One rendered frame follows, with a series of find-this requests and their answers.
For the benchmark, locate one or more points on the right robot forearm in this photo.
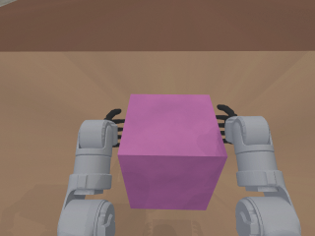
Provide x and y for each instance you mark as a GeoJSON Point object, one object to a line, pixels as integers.
{"type": "Point", "coordinates": [256, 161]}

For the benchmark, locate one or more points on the carton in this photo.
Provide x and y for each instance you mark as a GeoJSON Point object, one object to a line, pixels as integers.
{"type": "Point", "coordinates": [171, 151]}

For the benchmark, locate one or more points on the left robot upper arm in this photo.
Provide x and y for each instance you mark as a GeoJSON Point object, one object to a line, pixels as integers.
{"type": "Point", "coordinates": [87, 217]}

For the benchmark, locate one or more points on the left robot forearm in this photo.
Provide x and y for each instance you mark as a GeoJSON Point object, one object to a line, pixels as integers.
{"type": "Point", "coordinates": [91, 174]}

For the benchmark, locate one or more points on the robot right hand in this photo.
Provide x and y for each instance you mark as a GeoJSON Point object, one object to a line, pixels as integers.
{"type": "Point", "coordinates": [230, 113]}

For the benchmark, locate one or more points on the right robot upper arm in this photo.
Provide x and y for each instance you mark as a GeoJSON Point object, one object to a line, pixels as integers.
{"type": "Point", "coordinates": [266, 216]}

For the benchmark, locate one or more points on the robot left hand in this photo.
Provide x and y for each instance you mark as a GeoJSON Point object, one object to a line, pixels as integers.
{"type": "Point", "coordinates": [109, 117]}

